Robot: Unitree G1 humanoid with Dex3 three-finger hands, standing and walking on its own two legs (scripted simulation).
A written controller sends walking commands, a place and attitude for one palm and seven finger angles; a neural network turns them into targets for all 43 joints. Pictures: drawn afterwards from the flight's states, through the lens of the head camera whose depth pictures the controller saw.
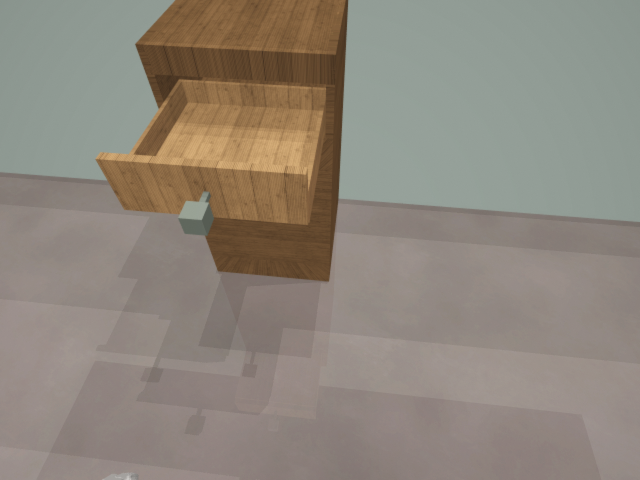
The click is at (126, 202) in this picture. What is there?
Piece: drawer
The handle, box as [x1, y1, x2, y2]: [178, 191, 213, 235]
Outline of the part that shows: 209,192 203,191 198,202 185,202 178,217 185,233 207,235 213,219 209,204 207,202 210,196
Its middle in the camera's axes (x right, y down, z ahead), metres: -0.23 -0.05 +0.72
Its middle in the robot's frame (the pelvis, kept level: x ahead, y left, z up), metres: +0.56 +0.25 -0.05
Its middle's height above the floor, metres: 0.74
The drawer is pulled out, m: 0.30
